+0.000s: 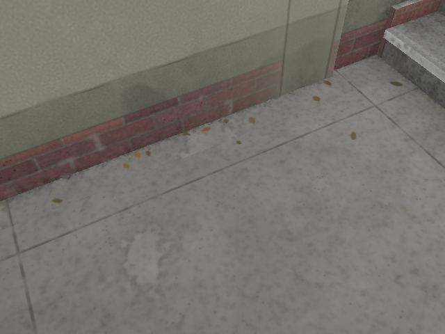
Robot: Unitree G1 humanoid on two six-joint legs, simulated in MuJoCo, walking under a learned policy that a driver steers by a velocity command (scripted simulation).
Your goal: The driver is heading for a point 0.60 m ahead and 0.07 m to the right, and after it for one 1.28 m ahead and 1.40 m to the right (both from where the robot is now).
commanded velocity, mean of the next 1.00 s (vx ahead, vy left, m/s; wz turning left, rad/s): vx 0.50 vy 0.00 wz -0.14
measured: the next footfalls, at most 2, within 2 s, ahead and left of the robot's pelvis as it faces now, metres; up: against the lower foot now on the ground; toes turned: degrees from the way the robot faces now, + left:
left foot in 0.42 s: +0.40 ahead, +0.16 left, +0.00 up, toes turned +3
right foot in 1.00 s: +0.70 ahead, -0.10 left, +0.00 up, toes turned -13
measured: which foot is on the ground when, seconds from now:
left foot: up 0.00-0.40, down 0.42-1.00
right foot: down 0.00-0.44, up 0.46-0.98, down 1.00-1.00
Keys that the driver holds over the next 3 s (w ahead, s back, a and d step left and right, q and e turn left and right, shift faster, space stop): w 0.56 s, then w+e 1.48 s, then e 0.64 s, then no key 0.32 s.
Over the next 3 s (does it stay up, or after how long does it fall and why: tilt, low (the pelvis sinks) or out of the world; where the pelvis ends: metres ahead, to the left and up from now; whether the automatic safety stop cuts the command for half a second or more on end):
stays up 1.09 -0.49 0.00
